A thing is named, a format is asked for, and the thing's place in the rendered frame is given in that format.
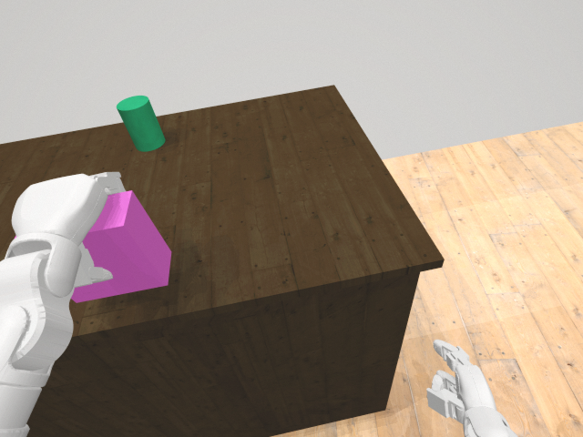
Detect table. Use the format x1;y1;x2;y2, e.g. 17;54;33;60
0;85;445;437

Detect right robot hand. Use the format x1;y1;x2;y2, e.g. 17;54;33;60
426;340;496;424

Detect left robot hand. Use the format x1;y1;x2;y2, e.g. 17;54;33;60
12;172;126;288

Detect robot left forearm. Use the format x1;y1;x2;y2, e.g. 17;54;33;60
0;232;82;437

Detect robot right forearm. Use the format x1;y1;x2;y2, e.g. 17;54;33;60
463;406;518;437

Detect sponge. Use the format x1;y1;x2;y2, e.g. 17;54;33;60
15;190;171;303

